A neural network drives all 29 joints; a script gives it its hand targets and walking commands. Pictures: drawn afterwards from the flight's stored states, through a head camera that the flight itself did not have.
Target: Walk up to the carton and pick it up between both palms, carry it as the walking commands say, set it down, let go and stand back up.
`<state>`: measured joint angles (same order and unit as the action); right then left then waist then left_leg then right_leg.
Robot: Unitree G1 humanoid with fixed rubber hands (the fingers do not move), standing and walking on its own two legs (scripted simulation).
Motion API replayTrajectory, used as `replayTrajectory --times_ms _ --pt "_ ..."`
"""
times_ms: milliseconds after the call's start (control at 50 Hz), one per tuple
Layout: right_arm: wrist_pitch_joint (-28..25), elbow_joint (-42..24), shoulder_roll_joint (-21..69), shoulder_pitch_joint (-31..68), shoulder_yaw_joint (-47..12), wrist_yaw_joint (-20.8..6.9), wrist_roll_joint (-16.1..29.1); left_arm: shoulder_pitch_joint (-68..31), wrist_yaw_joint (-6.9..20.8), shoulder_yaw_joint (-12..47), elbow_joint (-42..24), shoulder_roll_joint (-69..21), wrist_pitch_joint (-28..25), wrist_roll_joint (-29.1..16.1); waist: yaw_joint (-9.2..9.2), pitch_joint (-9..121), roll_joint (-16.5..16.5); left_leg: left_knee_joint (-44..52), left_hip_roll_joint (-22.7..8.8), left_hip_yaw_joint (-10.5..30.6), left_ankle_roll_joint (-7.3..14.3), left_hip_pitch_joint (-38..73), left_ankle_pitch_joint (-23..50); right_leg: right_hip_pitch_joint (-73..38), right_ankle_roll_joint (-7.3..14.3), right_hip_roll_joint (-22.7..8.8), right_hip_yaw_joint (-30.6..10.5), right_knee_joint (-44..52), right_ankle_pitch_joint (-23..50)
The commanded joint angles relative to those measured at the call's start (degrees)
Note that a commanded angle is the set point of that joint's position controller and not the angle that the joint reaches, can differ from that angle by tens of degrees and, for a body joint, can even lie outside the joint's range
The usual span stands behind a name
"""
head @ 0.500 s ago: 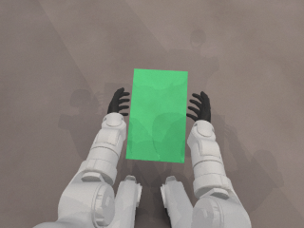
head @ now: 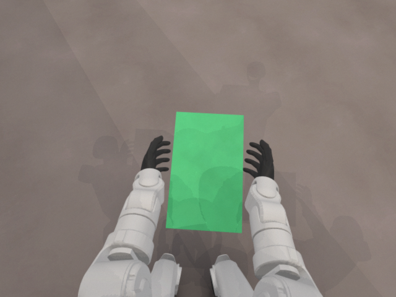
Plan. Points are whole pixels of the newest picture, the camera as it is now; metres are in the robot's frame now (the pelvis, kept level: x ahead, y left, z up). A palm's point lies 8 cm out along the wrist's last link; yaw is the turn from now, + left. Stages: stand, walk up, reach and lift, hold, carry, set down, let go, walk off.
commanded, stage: reach and lift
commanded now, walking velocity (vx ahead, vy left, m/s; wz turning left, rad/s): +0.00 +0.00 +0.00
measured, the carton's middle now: (206, 173) +0.41 -0.02 -0.14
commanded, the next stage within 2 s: none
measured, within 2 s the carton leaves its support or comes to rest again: neither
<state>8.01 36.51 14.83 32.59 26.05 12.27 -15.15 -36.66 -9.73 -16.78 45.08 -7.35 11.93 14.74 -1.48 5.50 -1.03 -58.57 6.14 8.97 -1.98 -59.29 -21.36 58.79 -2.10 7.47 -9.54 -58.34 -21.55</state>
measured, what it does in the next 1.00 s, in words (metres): rises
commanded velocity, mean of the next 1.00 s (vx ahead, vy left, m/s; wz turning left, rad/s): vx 0.00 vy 0.00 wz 0.00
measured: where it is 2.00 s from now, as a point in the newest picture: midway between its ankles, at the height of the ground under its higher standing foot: outside the picture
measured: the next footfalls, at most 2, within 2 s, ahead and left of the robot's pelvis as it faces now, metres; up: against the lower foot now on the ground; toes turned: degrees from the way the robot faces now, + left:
none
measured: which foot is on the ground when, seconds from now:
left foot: down 0.00-1.00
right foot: down 0.00-1.00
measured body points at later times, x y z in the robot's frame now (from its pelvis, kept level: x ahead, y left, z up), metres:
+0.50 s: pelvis +0.01 +0.01 +0.05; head +0.10 +0.02 +0.49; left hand +0.37 +0.12 +0.01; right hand +0.37 -0.13 +0.03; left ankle +0.06 +0.13 -0.66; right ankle +0.06 -0.13 -0.66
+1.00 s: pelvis +0.03 +0.01 +0.08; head +0.03 +0.02 +0.53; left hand +0.37 +0.12 +0.08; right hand +0.37 -0.14 +0.10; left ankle +0.06 +0.13 -0.66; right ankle +0.06 -0.13 -0.66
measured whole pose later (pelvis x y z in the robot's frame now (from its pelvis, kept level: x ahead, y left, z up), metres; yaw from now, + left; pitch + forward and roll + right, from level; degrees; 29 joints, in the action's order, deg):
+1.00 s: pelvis +0.03 +0.01 +0.08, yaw +0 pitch +2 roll +0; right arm 26.3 32.0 12.4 25.7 20.4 7.7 -17.3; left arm -24.1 -7.2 -14.4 33.0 -11.6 29.3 16.8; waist -2.3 3.2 -1.1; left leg -29.3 4.4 9.1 0.1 -18.0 -12.9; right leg 17.3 -1.4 3.5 -10.0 -28.7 -13.2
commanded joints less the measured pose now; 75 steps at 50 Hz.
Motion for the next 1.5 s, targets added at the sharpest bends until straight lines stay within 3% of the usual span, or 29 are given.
replayTrajectory --times_ms 0,560,1020,1280,1480 --pt "1.93 9.15 58.43 26.37 -31.72 -16.09 3.3 -33.38 16.34 27.58 -3.76 -57.26 -4.65 -4.95 0.38 37.31 1.61 8.38 2.06 -6.07 1.0 22.72 12.61 -21.99 -0.2 1.56 5.86 8.73 15.81" --pt "7.48 7.81 61.12 18.9 -30.27 -19.07 2.28 -26.69 17.17 28.95 -9.39 -60.16 1.03 -4.64 -1.2 26.59 2.31 25.23 -0.35 -4.82 0.6 42.38 16.72 -38.16 0.82 -0.57 6.22 25.19 18.89" --pt "22.01 0.58 63.67 15.25 -34.46 -20.06 9.33 -24.45 18.89 32.2 -17.97 -63.41 14.9 -11.08 -0.77 18.65 0.28 33.51 -0.95 -3.8 2.09 54.17 19.71 -50.14 0.56 -2.88 4.69 33.45 22.56" --pt "29.55 -1.9 63.53 18.95 -34.99 -20.67 12.47 -27.12 19.56 31.27 -20.36 -64.66 22.6 -14.17 0.09 12.18 0.21 35.56 -1.57 -3.69 1.83 57.2 15.43 -51.22 0.75 -3.78 4.26 35.57 17.1" --pt "31.39 0.54 62.82 23.21 -31.79 -21.49 11.31 -31.12 19.49 28.1 -18.88 -64.79 24.8 -13.77 0.17 9.91 0.69 35.41 -2.16 -3.64 1.29 55.7 11.33 -50.47 1.4 -3.6 4.48 34.77 12.53"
